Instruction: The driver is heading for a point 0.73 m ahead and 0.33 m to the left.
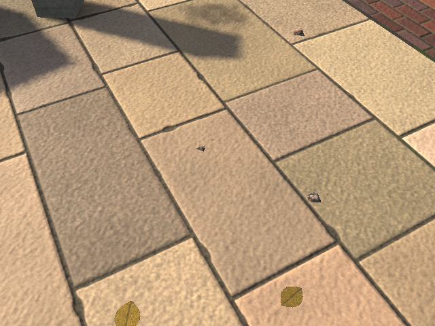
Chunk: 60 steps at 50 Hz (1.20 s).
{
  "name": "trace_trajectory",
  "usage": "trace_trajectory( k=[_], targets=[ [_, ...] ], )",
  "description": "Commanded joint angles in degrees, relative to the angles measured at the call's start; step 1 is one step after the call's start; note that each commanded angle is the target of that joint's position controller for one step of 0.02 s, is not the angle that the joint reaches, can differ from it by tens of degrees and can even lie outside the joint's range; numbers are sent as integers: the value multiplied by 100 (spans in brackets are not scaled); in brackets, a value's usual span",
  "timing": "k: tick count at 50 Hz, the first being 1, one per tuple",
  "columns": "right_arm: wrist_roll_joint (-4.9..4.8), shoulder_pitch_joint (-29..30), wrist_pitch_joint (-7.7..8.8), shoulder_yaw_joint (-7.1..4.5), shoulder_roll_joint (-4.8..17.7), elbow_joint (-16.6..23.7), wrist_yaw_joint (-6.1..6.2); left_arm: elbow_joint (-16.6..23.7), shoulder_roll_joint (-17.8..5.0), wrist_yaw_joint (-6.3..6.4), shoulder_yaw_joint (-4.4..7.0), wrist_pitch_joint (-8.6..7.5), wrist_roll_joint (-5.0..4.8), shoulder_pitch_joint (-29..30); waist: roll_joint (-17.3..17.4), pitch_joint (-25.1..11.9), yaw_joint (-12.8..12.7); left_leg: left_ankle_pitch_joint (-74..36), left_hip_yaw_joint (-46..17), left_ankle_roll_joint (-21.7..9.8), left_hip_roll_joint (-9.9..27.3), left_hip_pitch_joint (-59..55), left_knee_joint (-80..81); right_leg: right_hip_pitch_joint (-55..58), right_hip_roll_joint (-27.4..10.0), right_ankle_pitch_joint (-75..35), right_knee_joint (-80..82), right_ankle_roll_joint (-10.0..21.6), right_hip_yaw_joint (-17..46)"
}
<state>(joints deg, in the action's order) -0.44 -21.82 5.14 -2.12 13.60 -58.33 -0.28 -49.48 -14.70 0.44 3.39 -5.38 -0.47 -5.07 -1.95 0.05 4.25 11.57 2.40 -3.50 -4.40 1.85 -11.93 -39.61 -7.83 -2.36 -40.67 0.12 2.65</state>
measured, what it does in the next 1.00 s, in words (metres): walks ahead, turning left: right foot, then left foot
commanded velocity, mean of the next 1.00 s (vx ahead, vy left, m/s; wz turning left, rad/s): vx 0.40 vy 0.00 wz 0.51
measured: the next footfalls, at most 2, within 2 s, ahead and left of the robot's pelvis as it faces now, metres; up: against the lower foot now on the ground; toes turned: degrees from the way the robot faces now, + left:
right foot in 0.16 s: +0.28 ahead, -0.15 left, +0.00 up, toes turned +4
left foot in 0.68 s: +0.49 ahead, +0.17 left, +0.00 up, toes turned +26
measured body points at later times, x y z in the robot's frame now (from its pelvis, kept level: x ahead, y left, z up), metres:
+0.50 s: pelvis +0.28 -0.04 +0.00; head +0.29 -0.03 +0.45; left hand +0.22 +0.24 -0.13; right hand +0.50 -0.25 -0.11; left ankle +0.38 +0.16 -0.68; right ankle +0.24 -0.15 -0.75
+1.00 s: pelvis +0.46 +0.09 +0.00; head +0.50 +0.14 +0.44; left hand +0.48 +0.42 -0.11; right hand +0.71 -0.11 -0.10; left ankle +0.45 +0.16 -0.75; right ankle +0.65 -0.02 -0.68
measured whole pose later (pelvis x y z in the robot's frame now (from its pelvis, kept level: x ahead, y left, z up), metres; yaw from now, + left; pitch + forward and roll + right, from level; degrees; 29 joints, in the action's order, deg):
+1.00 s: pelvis +0.46 +0.09 +0.00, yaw +33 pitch +3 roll -1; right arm -0.8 -12.9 0.3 -5.0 17.0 -41.3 0.7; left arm -42.6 -17.2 2.0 3.7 -2.4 0.7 -2.4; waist -1.7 3.6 2.0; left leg 8.7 -4.9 -5.2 -6.2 17.4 -23.8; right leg -37.6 -2.9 14.0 -52.0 -4.5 5.5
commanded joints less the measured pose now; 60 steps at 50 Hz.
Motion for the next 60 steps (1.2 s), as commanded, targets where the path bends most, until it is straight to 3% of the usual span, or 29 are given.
trace_trajectory(
  k=[1, 5, 7, 8, 9, 10, 11, 13, 14, 17, 20, 24, 29, 32, 33, 34, 35, 36, 37, 38, 39, 40, 41, 43, 49, 55, 58, 59, 60],
  targets=[
    [-84, -117, 15, -189, 982, 271, 78, 470, -205, -101, -21, -108, -41, 683, 396, 506, -27, -910, -954, -858, 1501, 636, 426, 486, 294, -370, 765, -87, -157],
    [-112, -242, -101, -259, 1058, 270, 131, 609, -509, -194, 44, -206, -76, 702, 589, 390, -226, -1007, -1369, -685, 1794, 68, -201, 1004, 446, 246, 1324, 28, -17],
    [-66, -119, -145, -237, 979, 357, 120, 363, -873, -153, 227, -253, -70, -341, 617, -234, -792, -2026, -1207, -466, 1459, 202, -1405, 2510, 596, 640, 1491, 269, -169],
    [23, -18, -141, -134, 708, 557, 101, 193, -1266, -101, 347, -273, 31, -1413, 291, -1171, -1222, -1406, -918, -261, 1062, 1079, -3033, 4200, -189, 655, 1205, 629, 538],
    [-27, -715, -36, 66, -53, 718, 83, 67, -1852, -87, 492, -203, 108, -1995, -1283, -2142, -985, 1082, -311, 165, 132, 3306, -5209, 6419, -1684, 1319, 1573, 1474, 2964],
    [-173, -683, 43, -16, 368, 668, 72, 93, -1298, -103, 347, -184, 100, -2003, -1377, -2396, -1046, 2149, -1007, 160, 298, 3940, -6162, 6390, -1793, 1991, 2183, 1594, 3985],
    [-277, -175, 56, -162, 868, 795, 89, 193, -874, -85, 221, -187, 72, -1526, -891, -1443, -1017, 1773, -1024, 96, 590, 4318, -6415, 5645, -1576, 1948, 2238, 1268, 2991],
    [-182, 300, -8, -217, 787, 887, 132, 236, -529, -94, 111, -167, 73, -812, -303, -515, -740, 937, -839, 111, 1031, 3966, -5972, 4090, -1106, 1127, 2578, 987, 1569],
    [-159, 251, -88, -258, 684, 894, 124, 216, -425, -98, 81, -179, 107, -635, -429, -286, -553, 698, -862, 105, 1190, 3672, -5722, 3611, -911, 968, 2800, 900, 1078],
    [-158, 261, -293, -249, 357, 1039, 77, 98, -521, -82, 148, -227, 114, -580, -344, 4, -362, 335, -763, 141, 1286, 3499, -5427, 3092, -844, 469, 3213, 1010, 321],
    [-101, 667, -353, -271, 370, 1281, 45, 9, -685, -14, 223, -225, 122, -671, -156, 175, -377, -331, -811, 202, 1298, 3849, -4705, 3189, -862, 116, 3362, 1058, -215],
    [-77, 1432, -294, -224, 320, 1552, -121, -24, -880, 62, 284, -155, 91, -800, -76, 357, -594, -1280, -441, 178, 1198, 3687, -3424, 3354, -755, 61, 3421, 923, -921],
    [-85, 2192, -305, -214, 402, 1968, -280, -145, -1096, 76, 370, 13, -52, -1177, -58, 577, -782, -832, -66, -34, 1051, 3793, -2671, 4222, -995, -286, 3071, 772, -1278],
    [-75, 1757, -330, -367, 691, 2024, -309, -75, -1325, 97, 433, 149, -110, -1007, -293, 172, -369, -28, 431, -335, 505, 2811, -2530, 4446, -951, -2980, 1809, 571, -1552],
    [-77, 943, -322, -515, 929, 1829, -289, -20, -1340, 111, 427, 219, -134, -880, -220, -247, 95, -320, 604, -486, 164, 1777, -2157, 4248, -736, -3654, 657, 409, -1699],
    [-51, 99, -338, -718, 1350, 1614, -182, 42, -1227, 124, 375, 209, -91, -947, 86, -749, 462, -1224, 219, -700, 160, 215, -1854, 3291, -458, -2748, -846, 68, -1745],
    [2, 55, -358, -842, 2107, 1614, -65, 351, -433, 80, 140, 108, 223, -1389, 1758, -1215, -126, -2918, -2384, -1543, 1796, -1823, -1957, 759, 478, 2744, -3087, -384, -1610],
    [56, 62, -301, -750, 2006, 1932, -109, 414, -621, 14, 84, -91, 80, -1398, 1414, -2526, -19, -2912, -4570, -2386, 2685, -2415, -1192, 112, 1017, 4257, -4290, -457, -157],
    [79, 201, -253, -634, 1635, 1959, -158, 546, -933, -10, 171, -164, -142, -765, 702, -2129, 165, -3408, -3755, -2056, 2464, -2120, -1086, -243, 714, 3801, -4341, -323, 232],
    [-8, 479, -208, -578, 1383, 1946, -156, 616, -851, 27, 133, -184, -141, -560, 478, -1431, 13, -3463, -2924, -1778, 2174, -1366, -1130, -349, 499, 3308, -3894, -225, 152],
    [-72, 840, -205, -528, 1185, 1995, -133, 527, -867, 100, 159, -146, -5, -554, 147, -945, -198, -3394, -2425, -1522, 1908, -533, -1056, -156, 281, 2933, -3448, -239, 140],
    [-46, 1090, -221, -476, 1037, 2070, -101, 526, -987, 141, 220, -65, 70, -605, 214, -762, -394, -3505, -2144, -1426, 1761, 167, -909, 256, 170, 2740, -3170, -232, 166],
    [40, 1201, -238, -472, 1065, 2128, -87, 560, -1003, 149, 244, 34, 84, -671, 297, -707, -536, -3631, -2070, -1403, 1694, 633, -787, 598, 177, 2630, -3015, -233, 182],
    [71, 1201, -231, -512, 1191, 2133, -53, 622, -809, 171, 214, 163, 113, -760, 331, -730, -650, -4123, -1823, -1414, 1572, 1016, -731, 813, 285, 2462, -2563, -309, 117],
    [-72, 1051, -457, -538, 1288, 2139, 177, 909, -648, 168, 133, 300, 118, -98, 649, -812, -466, -3135, -1773, -1024, 1220, 979, -873, 704, 610, 1315, -987, -517, 190],
    [-35, 972, -639, -527, 1289, 2201, 235, 1154, -737, 78, 145, 271, 55, 435, 954, -563, -273, -2034, -2544, -899, 1208, 780, -1190, 936, 917, 1584, 140, -482, 361],
    [-85, 1186, -678, -495, 1239, 2339, 244, 1152, -809, 24, 199, 171, 36, 170, 1108, -573, -456, -2154, -2948, -725, 1080, 621, -1562, 1550, 1000, 1493, 1148, -309, 332],
    [-112, 1326, -688, -470, 1195, 2412, 258, 1099, -834, 10, 225, 131, 43, -54, 1089, -580, -621, -1941, -2915, -545, 896, 757, -1766, 2092, 916, 744, 1885, -200, 269],
    [-58, 1204, -683, -402, 978, 2493, 267, 1098, -1085, 31, 292, 120, 112, -244, 736, -814, -570, -1013, -2703, -289, 633, 1212, -2285, 2969, 186, -156, 1997, 65, 707]
  ],
)
Velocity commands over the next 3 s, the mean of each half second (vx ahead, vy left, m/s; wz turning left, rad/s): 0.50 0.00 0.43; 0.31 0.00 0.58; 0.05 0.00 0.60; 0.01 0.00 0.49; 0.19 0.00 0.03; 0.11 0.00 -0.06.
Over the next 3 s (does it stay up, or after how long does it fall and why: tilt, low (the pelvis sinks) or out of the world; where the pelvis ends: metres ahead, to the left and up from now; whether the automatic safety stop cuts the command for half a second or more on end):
stays up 0.61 0.30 -0.01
